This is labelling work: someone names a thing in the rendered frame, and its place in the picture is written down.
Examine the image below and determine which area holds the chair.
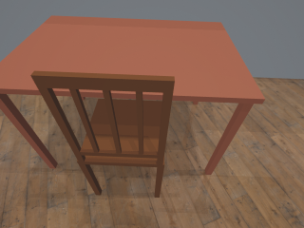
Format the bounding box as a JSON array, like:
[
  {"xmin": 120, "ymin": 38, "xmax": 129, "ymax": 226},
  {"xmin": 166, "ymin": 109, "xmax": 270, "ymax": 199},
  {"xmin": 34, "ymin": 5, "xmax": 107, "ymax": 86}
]
[{"xmin": 30, "ymin": 70, "xmax": 175, "ymax": 198}]

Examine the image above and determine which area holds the table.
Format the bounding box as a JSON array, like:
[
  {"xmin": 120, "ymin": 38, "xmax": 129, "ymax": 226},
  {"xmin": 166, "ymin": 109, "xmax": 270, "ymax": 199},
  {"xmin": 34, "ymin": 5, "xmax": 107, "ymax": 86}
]
[{"xmin": 0, "ymin": 15, "xmax": 265, "ymax": 175}]

